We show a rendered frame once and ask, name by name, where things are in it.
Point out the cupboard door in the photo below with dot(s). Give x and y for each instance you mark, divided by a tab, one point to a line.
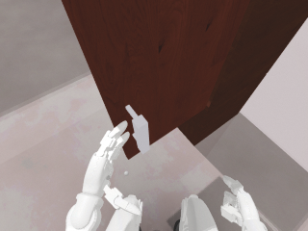
161	57

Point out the robot right forearm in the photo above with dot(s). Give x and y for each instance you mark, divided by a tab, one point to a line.
253	225

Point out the handle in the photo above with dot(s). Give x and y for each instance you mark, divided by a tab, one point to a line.
141	131

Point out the robot left hand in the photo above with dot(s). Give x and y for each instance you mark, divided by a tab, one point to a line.
101	165

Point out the robot right hand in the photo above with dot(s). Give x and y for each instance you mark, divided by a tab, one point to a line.
243	207

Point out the right robot shin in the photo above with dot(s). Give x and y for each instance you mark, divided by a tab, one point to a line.
183	226

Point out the right robot thigh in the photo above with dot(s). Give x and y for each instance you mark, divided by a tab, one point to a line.
196	214

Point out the robot left forearm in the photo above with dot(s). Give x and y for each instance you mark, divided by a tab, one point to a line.
85	215

